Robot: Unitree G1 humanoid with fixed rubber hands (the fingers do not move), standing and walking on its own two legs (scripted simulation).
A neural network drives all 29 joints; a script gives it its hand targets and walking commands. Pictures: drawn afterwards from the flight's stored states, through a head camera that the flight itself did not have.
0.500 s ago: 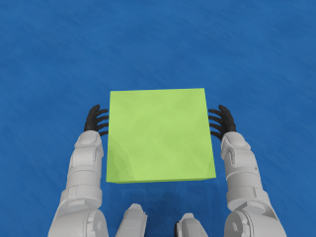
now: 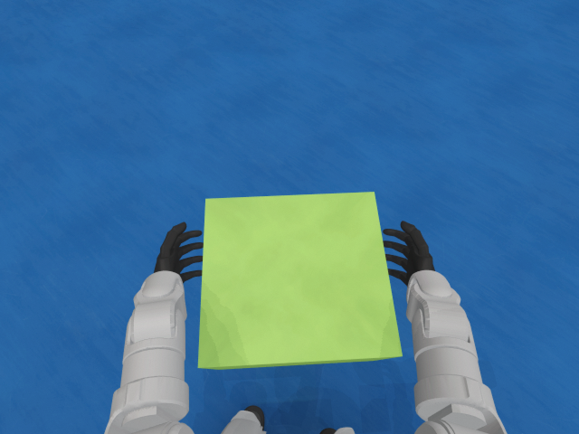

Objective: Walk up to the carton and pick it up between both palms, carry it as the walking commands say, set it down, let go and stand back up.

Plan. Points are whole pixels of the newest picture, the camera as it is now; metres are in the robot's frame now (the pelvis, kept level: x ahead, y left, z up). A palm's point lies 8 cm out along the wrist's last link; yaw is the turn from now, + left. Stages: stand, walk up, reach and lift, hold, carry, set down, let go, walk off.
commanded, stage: reach and lift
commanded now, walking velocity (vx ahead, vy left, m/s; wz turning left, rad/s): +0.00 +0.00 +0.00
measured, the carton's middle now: (293, 284) +0.37 +0.03 -0.12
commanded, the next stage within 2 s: none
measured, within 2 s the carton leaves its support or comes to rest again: neither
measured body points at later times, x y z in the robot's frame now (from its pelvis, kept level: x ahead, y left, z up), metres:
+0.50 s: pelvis +0.02 +0.00 +0.03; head +0.05 +0.01 +0.48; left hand +0.33 +0.20 +0.03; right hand +0.36 -0.16 +0.03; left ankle +0.06 +0.13 -0.71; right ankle +0.01 -0.12 -0.71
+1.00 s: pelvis +0.04 -0.01 +0.04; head -0.02 +0.00 +0.49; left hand +0.32 +0.19 +0.08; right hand +0.34 -0.16 +0.08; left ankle +0.06 +0.13 -0.71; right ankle +0.01 -0.12 -0.71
